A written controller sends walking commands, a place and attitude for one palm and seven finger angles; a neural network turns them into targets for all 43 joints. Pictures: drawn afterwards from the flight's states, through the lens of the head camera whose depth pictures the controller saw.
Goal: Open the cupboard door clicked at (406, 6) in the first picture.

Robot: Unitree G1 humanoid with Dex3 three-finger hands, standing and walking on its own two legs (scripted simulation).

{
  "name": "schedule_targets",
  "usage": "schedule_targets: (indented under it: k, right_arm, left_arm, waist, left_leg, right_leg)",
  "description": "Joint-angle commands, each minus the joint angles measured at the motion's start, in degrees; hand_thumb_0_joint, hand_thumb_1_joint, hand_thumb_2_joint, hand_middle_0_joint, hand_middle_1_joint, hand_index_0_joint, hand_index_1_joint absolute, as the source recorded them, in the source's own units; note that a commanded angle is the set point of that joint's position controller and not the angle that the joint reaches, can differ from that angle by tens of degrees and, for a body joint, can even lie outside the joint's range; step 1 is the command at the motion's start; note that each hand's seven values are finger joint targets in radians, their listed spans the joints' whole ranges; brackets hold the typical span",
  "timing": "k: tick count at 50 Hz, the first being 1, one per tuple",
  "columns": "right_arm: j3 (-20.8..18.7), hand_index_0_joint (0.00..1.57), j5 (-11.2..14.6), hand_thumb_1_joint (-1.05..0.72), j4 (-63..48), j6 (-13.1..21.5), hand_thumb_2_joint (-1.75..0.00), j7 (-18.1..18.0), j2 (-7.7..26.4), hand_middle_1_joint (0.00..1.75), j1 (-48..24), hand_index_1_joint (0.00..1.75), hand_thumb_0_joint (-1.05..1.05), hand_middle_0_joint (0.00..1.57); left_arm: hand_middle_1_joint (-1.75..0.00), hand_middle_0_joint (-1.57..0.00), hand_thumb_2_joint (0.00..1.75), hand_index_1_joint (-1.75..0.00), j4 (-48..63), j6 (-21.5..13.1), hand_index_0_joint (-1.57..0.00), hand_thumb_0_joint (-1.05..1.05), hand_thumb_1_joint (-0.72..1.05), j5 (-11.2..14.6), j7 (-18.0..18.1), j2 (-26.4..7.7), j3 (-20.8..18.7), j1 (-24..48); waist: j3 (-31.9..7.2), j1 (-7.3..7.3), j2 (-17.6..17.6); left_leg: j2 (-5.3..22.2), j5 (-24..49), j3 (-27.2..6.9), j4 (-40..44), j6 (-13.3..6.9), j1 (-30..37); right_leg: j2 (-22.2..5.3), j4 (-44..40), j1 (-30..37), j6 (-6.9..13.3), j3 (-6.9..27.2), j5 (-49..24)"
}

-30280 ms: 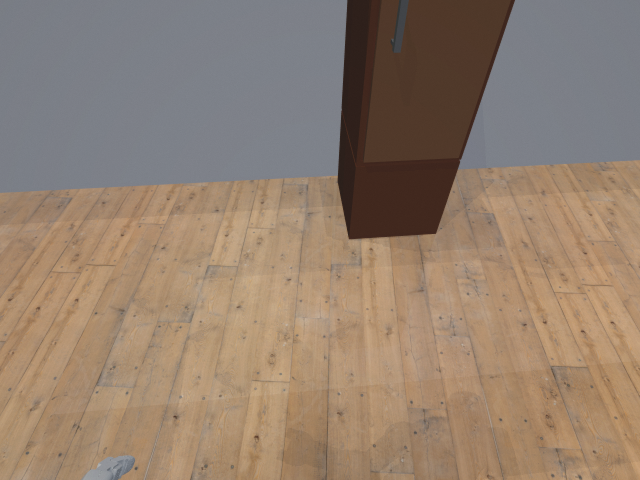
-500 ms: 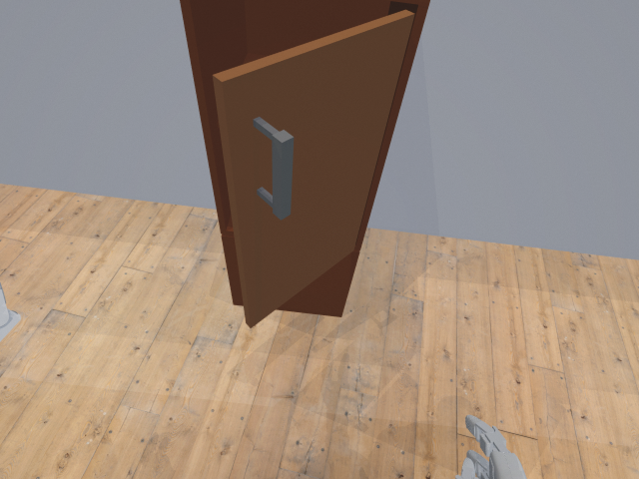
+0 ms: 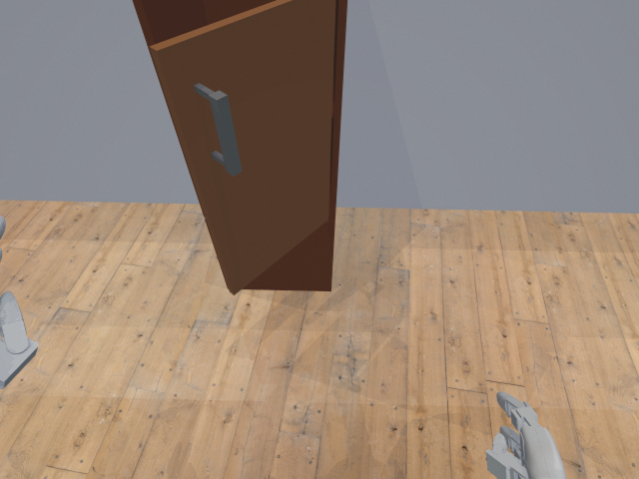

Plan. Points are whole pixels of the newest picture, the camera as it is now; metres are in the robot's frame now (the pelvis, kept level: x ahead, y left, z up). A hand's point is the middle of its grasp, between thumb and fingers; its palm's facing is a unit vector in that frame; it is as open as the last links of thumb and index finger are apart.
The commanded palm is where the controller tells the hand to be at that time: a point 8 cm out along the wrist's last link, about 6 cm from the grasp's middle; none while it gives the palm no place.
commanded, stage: stop stepping back and stand still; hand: left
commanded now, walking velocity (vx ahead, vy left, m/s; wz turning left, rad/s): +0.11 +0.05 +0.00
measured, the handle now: (218, 131) +0.58 +0.18 +0.12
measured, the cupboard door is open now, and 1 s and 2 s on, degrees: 48 48 48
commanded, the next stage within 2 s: let the arm hang, fingers relaxed in 0.86 s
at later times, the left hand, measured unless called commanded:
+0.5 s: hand out of the picture +0.11 +0.29 +0.15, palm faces +0.47 -0.79 -0.39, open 7.4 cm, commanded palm +0.04 +0.32 +0.18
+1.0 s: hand out of the picture +0.13 +0.27 +0.13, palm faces +0.36 -0.80 -0.48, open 7.4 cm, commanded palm none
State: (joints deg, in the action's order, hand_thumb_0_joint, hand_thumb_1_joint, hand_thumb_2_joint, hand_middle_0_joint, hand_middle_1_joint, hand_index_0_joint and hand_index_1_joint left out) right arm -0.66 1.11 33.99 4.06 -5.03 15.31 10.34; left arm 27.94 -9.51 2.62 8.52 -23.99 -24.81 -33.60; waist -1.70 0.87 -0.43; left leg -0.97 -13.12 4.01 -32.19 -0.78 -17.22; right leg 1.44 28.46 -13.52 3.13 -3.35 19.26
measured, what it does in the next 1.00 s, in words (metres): steps on the spot: right foot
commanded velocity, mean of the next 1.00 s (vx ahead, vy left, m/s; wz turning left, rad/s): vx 0.11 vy -0.01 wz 0.00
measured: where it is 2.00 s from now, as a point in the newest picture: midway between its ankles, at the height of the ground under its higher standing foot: outside the picture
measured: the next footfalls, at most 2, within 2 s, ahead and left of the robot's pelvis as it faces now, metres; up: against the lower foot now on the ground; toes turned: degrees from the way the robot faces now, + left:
right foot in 0.68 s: -0.04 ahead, -0.11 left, +0.00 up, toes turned +7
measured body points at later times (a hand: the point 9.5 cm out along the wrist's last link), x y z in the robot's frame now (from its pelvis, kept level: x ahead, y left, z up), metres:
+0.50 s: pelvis -0.09 +0.02 -0.01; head -0.10 +0.03 +0.44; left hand +0.08 +0.32 +0.17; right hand +0.05 -0.22 -0.09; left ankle -0.08 +0.14 -0.74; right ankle -0.07 -0.07 -0.72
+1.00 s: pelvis -0.07 +0.01 -0.01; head -0.06 +0.02 +0.44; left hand +0.10 +0.31 +0.16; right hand +0.09 -0.24 -0.09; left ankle -0.06 +0.13 -0.74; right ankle -0.07 -0.09 -0.73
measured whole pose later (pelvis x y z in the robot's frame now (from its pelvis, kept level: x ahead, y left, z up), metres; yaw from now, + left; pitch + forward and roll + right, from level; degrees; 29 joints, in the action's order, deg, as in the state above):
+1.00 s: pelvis -0.07 +0.01 -0.01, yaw +3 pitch +1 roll -1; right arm -2.0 -0.7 37.6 8.2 -2.8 14.6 12.4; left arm 22.8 -11.9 -0.5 5.8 -22.4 -19.6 -28.2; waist 1.2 0.3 -0.2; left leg 1.2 -15.9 2.0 -33.5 -0.7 -18.4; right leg -0.7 37.9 -18.6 0.8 -5.3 18.0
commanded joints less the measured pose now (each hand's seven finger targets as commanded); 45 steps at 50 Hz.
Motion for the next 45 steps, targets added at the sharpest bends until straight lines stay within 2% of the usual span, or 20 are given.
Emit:
schedule_targets:
  k: [1, 4, 7, 10, 12, 13, 16, 20, 22, 23, 26, 28, 32, 33, 34, 35, 37, 41, 44, 45]
  right_arm:
    - [-2.33, 0.20, 0.66, -0.90, -10.07, 2.74, -0.90, -0.33, 6.30, 0.30, -3.12, 0.30, 0.00, 0.20]
    - [-1.46, 0.20, -0.64, -0.90, -10.16, 3.33, -0.90, 0.81, 4.98, 0.30, -2.23, 0.30, 0.00, 0.20]
    - [-1.25, 0.20, -1.01, -0.90, -9.65, 3.77, -0.90, 1.14, 5.19, 0.30, -3.54, 0.30, 0.00, 0.20]
    - [-1.53, 0.20, -1.08, -0.90, -8.66, 3.50, -0.90, 1.02, 4.41, 0.30, -3.05, 0.30, 0.00, 0.20]
    - [-2.43, 0.20, -0.82, -0.90, -7.44, 2.78, -0.90, 0.62, 4.27, 0.30, -2.93, 0.30, 0.00, 0.20]
    - [-2.57, 0.20, -1.02, -0.90, -6.92, 2.77, -0.90, 0.49, 4.66, 0.30, -2.92, 0.30, 0.00, 0.20]
    - [-1.23, 0.20, -1.33, -0.90, -6.53, 2.76, -0.90, 0.30, 3.12, 0.30, -2.69, 0.30, 0.00, 0.20]
    - [-0.88, 0.20, -1.82, -0.90, -6.07, 4.59, -0.90, -1.42, 3.87, 0.30, -1.56, 0.30, 0.00, 0.20]
    - [-0.93, 0.20, -2.11, -0.90, -7.15, 5.99, -0.90, -1.40, 5.14, 0.30, -1.03, 0.30, 0.00, 0.20]
    - [-0.98, 0.20, -2.08, -0.90, -7.81, 6.87, -0.90, -1.01, 4.10, 0.30, -1.64, 0.30, 0.00, 0.20]
    - [-1.20, 0.20, -1.90, -0.90, -6.07, 8.45, -0.90, -0.04, 3.11, 0.30, -0.69, 0.30, 0.00, 0.20]
    - [-0.99, 0.20, -1.56, -0.90, -5.09, 8.78, -0.90, 0.37, 2.96, 0.30, -0.72, 0.30, 0.00, 0.20]
    - [-1.17, 0.20, -1.38, -0.90, -5.64, 7.18, -0.90, 0.22, 3.89, 0.30, -1.91, 0.30, 0.00, 0.20]
    - [-1.52, 0.20, -1.39, -0.90, -5.66, 6.57, -0.90, 0.24, 3.71, 0.30, -1.99, 0.30, 0.00, 0.20]
    - [-1.82, 0.20, -1.02, -0.90, -6.24, 5.96, -0.90, 0.36, 3.10, 0.30, -2.30, 0.30, 0.00, 0.20]
    - [-1.95, 0.20, -0.79, -0.90, -6.30, 6.01, -0.90, 0.35, 3.07, 0.30, -3.21, 0.30, 0.00, 0.20]
    - [-1.83, 0.20, -1.08, -0.90, -3.77, 6.01, -0.90, 1.14, 2.71, 0.30, -1.30, 0.30, 0.00, 0.20]
    - [-0.98, 0.20, -1.18, -0.90, -5.67, 5.64, -0.90, 0.65, 1.73, 0.30, -4.36, 0.30, 0.00, 0.20]
    - [-1.29, 0.20, -1.89, -0.90, -5.94, 6.25, -0.90, -0.01, 2.70, 0.30, -2.74, 0.30, 0.00, 0.20]
    - [-1.74, 0.20, -2.17, -0.90, -6.63, 6.38, -0.90, -0.30, 3.59, 0.30, -2.86, 0.30, 0.00, 0.20]
  left_arm:
    - [-0.30, -0.20, 0.90, -0.30, 15.57, -2.89, -0.20, 0.00, 0.90, 0.18, 2.05, -11.95, -6.43, 0.97]
    - [-0.30, -0.20, 0.90, -0.30, 18.12, -3.77, -0.20, 0.00, 0.90, -0.31, 1.92, -12.49, -7.76, -1.32]
    - [-0.30, -0.20, 0.90, -0.30, 17.05, -4.79, -0.20, 0.00, 0.90, -0.32, 1.55, -12.29, -8.50, -0.01]
    - [-0.30, -0.20, 0.90, -0.30, 9.58, -5.45, -0.20, 0.00, 0.90, 0.43, 1.56, -11.50, -8.75, 0.54]
    - [-0.30, -0.20, 0.90, -0.30, 5.71, -5.67, -0.20, 0.00, 0.90, 0.20, 1.40, -10.57, -7.28, 2.96]
    - [-0.30, -0.20, 0.90, -0.30, 4.04, -5.82, -0.20, 0.00, 0.90, -0.05, 1.13, -9.90, -6.35, 4.73]
    - [-0.30, -0.20, 0.90, -0.30, 1.92, -5.69, -0.20, 0.00, 0.90, -0.67, 0.14, -7.91, -3.05, 11.12]
    - [-0.30, -0.20, 0.90, -0.30, 7.29, -5.65, -0.20, 0.00, 0.90, -1.45, 0.88, -7.88, -1.08, 13.66]
    - [-0.30, -0.20, 0.90, -0.30, 14.84, -6.83, -0.20, 0.00, 0.90, -1.74, 1.64, -9.43, -3.25, 14.41]
    - [-0.30, -0.20, 0.90, -0.30, 17.40, -6.99, -0.20, 0.00, 0.90, -2.52, 2.12, -10.93, -4.49, 15.00]
    - [-0.30, -0.20, 0.90, -0.30, 18.10, -6.23, -0.20, 0.00, 0.90, -2.47, 1.75, -13.67, -7.73, 9.12]
    - [-0.30, -0.20, 0.90, -0.30, 14.22, -5.32, -0.20, 0.00, 0.90, -1.86, 1.78, -10.42, -6.44, 3.84]
    - [-0.30, -0.20, 0.90, -0.30, 7.61, -4.84, -0.20, 0.00, 0.90, -1.22, 1.33, -9.55, -6.37, 3.78]
    - [-0.30, -0.20, 0.90, -0.30, 5.21, -4.80, -0.20, 0.00, 0.90, -1.45, 1.14, -9.68, -6.52, 3.92]
    - [-0.30, -0.20, 0.90, -0.30, 4.91, -4.34, -0.20, 0.00, 0.90, -1.42, 1.03, -10.89, -6.77, 4.86]
    - [-0.30, -0.20, 0.90, -0.30, 5.83, -4.38, -0.20, 0.00, 0.90, -0.59, 1.02, -11.78, -7.33, 7.24]
    - [-0.30, -0.20, 0.90, -0.30, 4.14, -5.50, -0.20, 0.00, 0.90, -0.87, 0.68, -10.27, -6.73, 9.09]
    - [-0.30, -0.20, 0.90, -0.30, 10.02, -6.38, -0.20, 0.00, 0.90, -0.83, 0.51, -10.29, -7.44, 5.05]
    - [-0.30, -0.20, 0.90, -0.30, 15.88, -6.83, -0.20, 0.00, 0.90, -0.59, 1.09, -10.14, -7.27, 3.84]
    - [-0.30, -0.20, 0.90, -0.30, 17.67, -7.11, -0.20, 0.00, 0.90, -0.52, 1.19, -10.21, -7.46, 3.72]
  waist:
    - [-12.96, -0.60, 1.46]
    - [-10.80, -0.34, 11.67]
    - [-3.86, -0.70, 9.21]
    - [-0.53, 0.13, -1.80]
    - [3.18, -0.39, -8.93]
    - [4.33, -0.48, -8.50]
    - [3.55, 0.88, -7.51]
    - [2.31, 0.64, 2.88]
    - [1.89, 0.46, 20.10]
    - [1.39, 0.42, 18.78]
    - [-0.12, -0.29, 9.40]
    - [0.72, -0.61, 11.21]
    - [1.20, -0.81, 10.12]
    - [2.37, -0.86, 3.75]
    - [2.13, -0.72, -8.72]
    - [1.97, -1.43, -13.79]
    - [-2.36, -0.16, -7.46]
    - [-2.70, -0.45, -7.75]
    - [-2.90, -0.22, 2.98]
    - [-2.23, -0.73, 8.38]
  left_leg:
    - [8.16, 31.44, -5.98, 6.80, -3.35, 12.73]
    - [9.45, 45.70, -9.37, 4.68, -2.76, 14.53]
    - [9.14, 18.73, -9.73, 8.83, -2.33, 0.90]
    - [3.50, -7.44, -6.47, 1.39, -1.31, -5.01]
    - [1.48, -12.38, -4.17, -17.46, -0.01, -7.49]
    - [1.98, -13.15, -4.81, -23.60, 0.01, -9.74]
    - [5.03, -9.17, -4.29, -15.24, -0.79, -2.79]
    - [2.93, -13.13, -1.30, 5.14, -2.32, 8.43]
    - [17.13, -30.23, -26.64, 21.22, -8.69, 8.37]
    - [21.36, -29.01, -31.22, 24.42, -11.71, 5.14]
    - [18.52, -9.82, -23.24, 19.49, -11.06, 5.70]
    - [15.87, 1.76, -15.14, 16.64, -8.96, 4.19]
    - [12.32, -8.50, -6.74, 9.51, -4.52, -7.67]
    - [8.37, -12.68, -3.29, 1.74, -2.70, -11.63]
    - [2.71, -14.63, -0.42, -12.11, -0.61, -16.79]
    - [1.66, -15.01, -2.05, -24.64, 0.03, -17.90]
    - [4.06, -12.35, -4.90, -30.36, 0.70, -14.43]
    - [4.96, -6.51, -1.90, -11.14, 0.39, -3.51]
    - [3.03, 1.34, -1.32, 6.64, -0.11, 6.15]
    - [6.82, 1.08, -7.15, 11.38, -1.35, 6.31]
  right_leg:
    - [-8.19, 6.24, 6.09, -6.07, 5.81, -36.94]
    - [-4.44, 6.13, -0.60, -3.35, 2.42, -13.96]
    - [-4.06, -0.09, 4.57, -2.79, 2.65, -6.94]
    - [-10.96, -11.34, 0.81, 0.87, 15.92, 4.61]
    - [-19.62, -20.63, -7.24, 6.07, 28.58, 25.28]
    - [-20.48, -21.41, -9.47, 6.84, 28.09, 26.11]
    - [-16.50, -16.73, -14.45, 4.51, 15.48, 22.05]
    - [-10.55, -7.96, -15.89, 2.10, 9.84, 22.83]
    - [-1.32, 15.23, -19.11, -2.24, 1.86, 12.01]
    - [-0.67, 26.11, -18.23, -3.01, 0.96, 9.58]
    - [-3.62, 27.57, -16.73, -3.60, 3.09, 5.67]
    - [-3.05, 18.84, -11.28, -4.01, -0.20, 3.44]
    - [-1.41, 0.77, 6.44, -3.02, -3.17, 1.73]
    - [-4.23, -5.10, 8.29, -0.79, 4.00, 2.61]
    - [-14.46, -12.72, 7.24, 4.26, 22.38, 7.59]
    - [-22.53, -16.93, 4.44, 8.16, 31.27, 3.82]
    - [-21.54, -15.74, 2.68, 8.40, 25.23, 3.20]
    - [-15.47, -9.63, -0.03, 5.29, 8.83, -11.45]
    - [-11.46, -6.20, -1.18, 1.53, 7.28, -5.54]
    - [-8.58, -2.11, -1.55, -0.55, 6.30, -4.41]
